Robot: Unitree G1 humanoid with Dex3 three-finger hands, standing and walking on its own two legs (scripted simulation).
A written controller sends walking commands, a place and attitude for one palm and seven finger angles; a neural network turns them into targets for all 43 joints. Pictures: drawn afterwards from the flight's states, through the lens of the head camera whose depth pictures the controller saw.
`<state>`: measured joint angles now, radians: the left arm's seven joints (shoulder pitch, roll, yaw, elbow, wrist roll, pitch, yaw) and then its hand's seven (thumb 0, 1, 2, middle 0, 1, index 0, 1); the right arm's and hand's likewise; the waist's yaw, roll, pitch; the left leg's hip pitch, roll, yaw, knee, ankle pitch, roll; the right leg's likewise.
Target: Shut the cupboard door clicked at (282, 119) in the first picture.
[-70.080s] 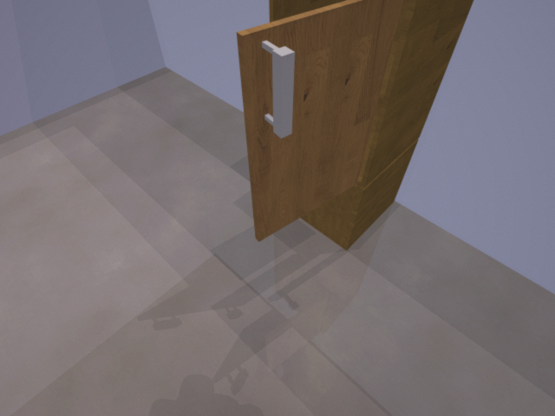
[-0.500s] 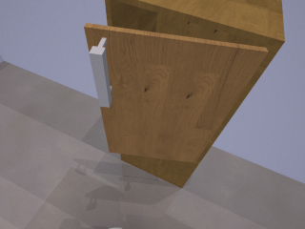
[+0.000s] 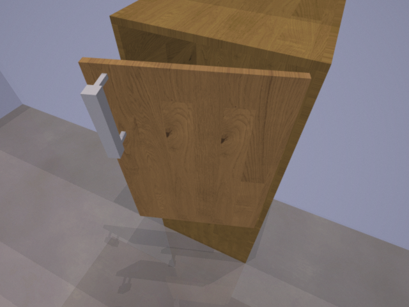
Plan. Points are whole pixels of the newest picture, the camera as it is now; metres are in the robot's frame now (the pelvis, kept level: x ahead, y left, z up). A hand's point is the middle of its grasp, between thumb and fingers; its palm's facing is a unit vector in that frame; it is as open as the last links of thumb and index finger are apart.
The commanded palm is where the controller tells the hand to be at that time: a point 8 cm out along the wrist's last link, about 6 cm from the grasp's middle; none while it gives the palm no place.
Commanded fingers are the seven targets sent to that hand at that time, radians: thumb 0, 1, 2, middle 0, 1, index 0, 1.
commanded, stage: come to a stop and stand still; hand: left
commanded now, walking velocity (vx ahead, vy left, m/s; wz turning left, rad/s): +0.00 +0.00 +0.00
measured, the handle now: (109, 117) +0.42 +0.22 +0.15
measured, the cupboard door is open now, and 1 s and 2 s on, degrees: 18 18 18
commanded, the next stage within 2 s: look again from close up in 0.36 s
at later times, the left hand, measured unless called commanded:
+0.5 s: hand out of the picture +0.01 +0.19 -0.18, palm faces +0.00 -0.98 -0.21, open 7.4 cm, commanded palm none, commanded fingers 0.00 0.90 0.90 -0.20 -0.30 -0.20 -0.30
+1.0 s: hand out of the picture +0.06 +0.19 -0.17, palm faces -0.02 -0.97 -0.24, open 7.4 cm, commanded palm none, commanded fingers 0.00 0.90 0.90 -0.20 -0.30 -0.20 -0.30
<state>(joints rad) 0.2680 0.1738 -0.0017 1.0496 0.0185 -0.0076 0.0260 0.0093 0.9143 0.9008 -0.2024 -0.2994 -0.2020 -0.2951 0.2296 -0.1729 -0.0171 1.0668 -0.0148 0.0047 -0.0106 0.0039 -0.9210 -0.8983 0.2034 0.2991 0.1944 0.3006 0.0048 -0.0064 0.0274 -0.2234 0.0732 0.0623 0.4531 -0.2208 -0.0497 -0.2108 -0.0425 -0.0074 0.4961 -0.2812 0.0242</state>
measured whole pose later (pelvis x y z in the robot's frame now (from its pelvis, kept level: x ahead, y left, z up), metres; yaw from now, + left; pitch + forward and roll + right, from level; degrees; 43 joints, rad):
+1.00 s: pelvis +0.03 +0.01 +0.00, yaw -1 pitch +0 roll +1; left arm 0.22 0.17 -0.01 1.08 0.01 -0.01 0.03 0.01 0.91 0.90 -0.20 -0.30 -0.20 -0.30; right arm 0.24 -0.18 0.00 1.07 -0.02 -0.01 -0.01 0.01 -0.92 -0.90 0.20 0.30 0.19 0.30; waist 0.00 0.01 0.05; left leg -0.20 0.06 0.08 0.48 -0.28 -0.04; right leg -0.20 -0.06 0.01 0.54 -0.35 0.03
